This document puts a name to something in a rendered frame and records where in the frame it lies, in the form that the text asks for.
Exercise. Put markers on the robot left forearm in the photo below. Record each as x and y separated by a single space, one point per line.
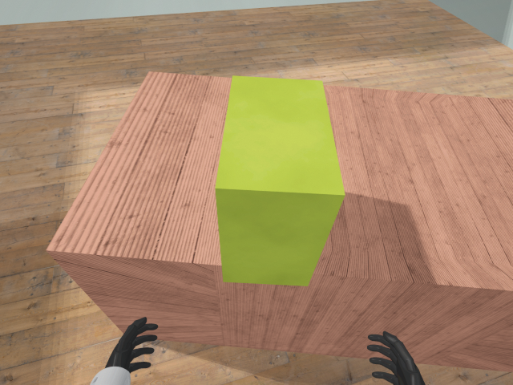
112 376

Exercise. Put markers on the robot right hand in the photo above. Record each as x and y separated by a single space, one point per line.
402 364

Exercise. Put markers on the carton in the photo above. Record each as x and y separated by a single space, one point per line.
278 185

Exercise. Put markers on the robot left hand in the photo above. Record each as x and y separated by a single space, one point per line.
123 353

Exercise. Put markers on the pedestal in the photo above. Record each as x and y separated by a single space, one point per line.
422 245

